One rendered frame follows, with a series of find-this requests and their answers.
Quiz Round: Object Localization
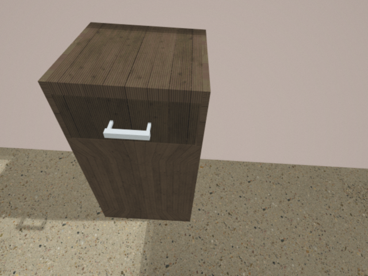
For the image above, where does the cabinet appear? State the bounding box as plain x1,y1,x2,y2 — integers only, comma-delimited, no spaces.
38,22,210,221

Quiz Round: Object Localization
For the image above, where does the drawer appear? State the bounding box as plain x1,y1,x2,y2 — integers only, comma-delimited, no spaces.
53,94,200,145

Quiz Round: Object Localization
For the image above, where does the handle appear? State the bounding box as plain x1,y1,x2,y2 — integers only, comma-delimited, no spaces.
103,120,151,140

